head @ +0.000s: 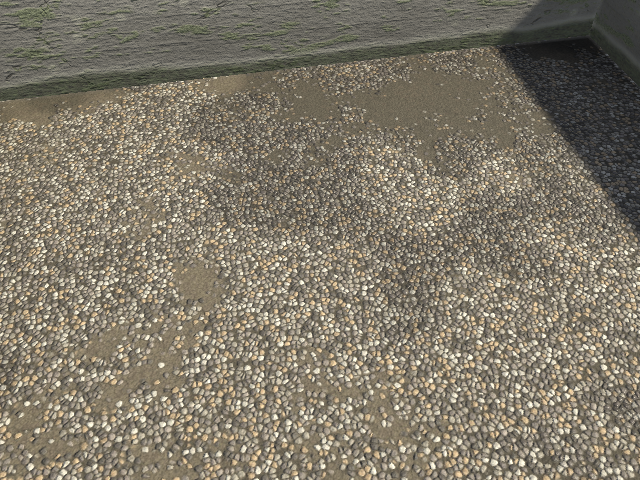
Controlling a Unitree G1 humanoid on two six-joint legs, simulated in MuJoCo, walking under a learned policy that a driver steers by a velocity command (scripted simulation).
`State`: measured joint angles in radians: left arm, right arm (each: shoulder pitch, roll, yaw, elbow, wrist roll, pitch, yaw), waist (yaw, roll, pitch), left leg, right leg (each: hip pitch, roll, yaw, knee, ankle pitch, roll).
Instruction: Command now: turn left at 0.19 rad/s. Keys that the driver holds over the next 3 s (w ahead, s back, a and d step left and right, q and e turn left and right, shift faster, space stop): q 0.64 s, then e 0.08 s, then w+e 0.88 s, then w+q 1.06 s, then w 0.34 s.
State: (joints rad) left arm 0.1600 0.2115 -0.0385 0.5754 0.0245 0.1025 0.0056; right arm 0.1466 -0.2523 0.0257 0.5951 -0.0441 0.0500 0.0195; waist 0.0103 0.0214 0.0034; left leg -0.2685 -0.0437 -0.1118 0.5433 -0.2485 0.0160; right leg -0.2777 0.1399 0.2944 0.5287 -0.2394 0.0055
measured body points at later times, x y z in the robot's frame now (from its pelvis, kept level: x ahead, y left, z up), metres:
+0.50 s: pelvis +0.01 -0.02 +0.00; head +0.03 -0.03 +0.45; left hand +0.13 +0.25 -0.07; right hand +0.21 -0.26 -0.10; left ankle -0.02 +0.12 -0.67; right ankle +0.04 -0.10 -0.73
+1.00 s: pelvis +0.01 +0.01 -0.01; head +0.02 +0.00 +0.44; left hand +0.08 +0.26 -0.12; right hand +0.25 -0.12 -0.10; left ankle -0.02 +0.13 -0.73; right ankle +0.04 -0.10 -0.73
